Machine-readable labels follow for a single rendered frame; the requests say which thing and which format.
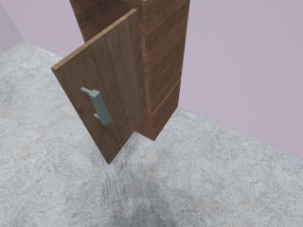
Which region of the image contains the cupboard door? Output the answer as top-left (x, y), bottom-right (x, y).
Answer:
top-left (50, 9), bottom-right (148, 164)

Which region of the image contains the handle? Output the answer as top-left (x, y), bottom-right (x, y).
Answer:
top-left (80, 87), bottom-right (111, 126)

